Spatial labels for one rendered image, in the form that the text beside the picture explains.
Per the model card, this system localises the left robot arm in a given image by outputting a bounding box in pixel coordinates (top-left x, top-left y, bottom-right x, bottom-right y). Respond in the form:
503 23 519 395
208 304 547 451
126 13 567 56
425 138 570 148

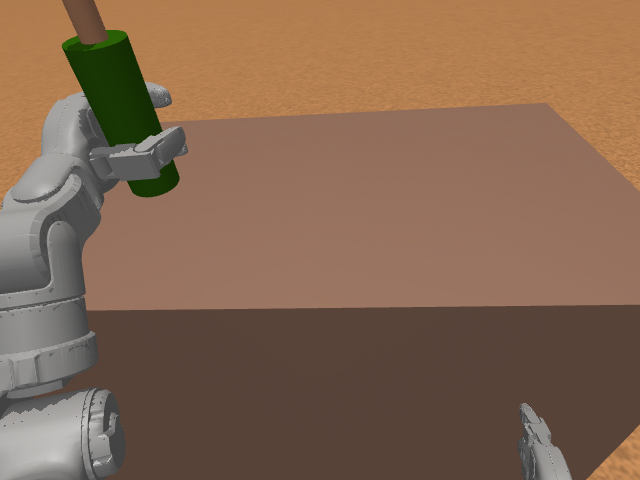
0 153 126 480

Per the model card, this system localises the left robot hand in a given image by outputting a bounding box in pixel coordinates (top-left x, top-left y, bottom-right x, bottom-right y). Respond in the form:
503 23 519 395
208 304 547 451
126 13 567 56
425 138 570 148
41 81 188 193

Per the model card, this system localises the bottle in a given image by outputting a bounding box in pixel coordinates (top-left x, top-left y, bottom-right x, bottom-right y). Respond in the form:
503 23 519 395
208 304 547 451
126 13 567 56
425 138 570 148
62 0 180 197

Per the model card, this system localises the right robot hand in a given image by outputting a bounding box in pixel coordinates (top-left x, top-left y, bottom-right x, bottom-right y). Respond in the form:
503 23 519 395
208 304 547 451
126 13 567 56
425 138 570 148
518 403 572 480

